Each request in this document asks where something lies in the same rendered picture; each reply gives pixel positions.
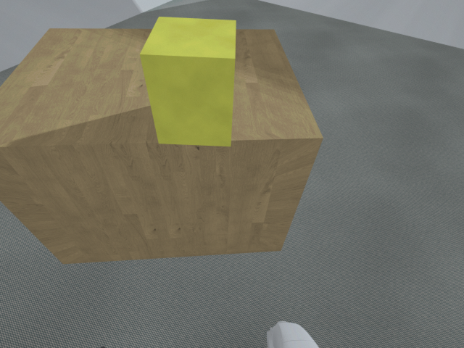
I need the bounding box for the pedestal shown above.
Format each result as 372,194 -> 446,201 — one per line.
0,28 -> 323,264

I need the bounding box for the robot right thigh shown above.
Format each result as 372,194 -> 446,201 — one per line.
267,323 -> 319,348

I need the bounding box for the carton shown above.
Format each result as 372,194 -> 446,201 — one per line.
140,17 -> 236,146

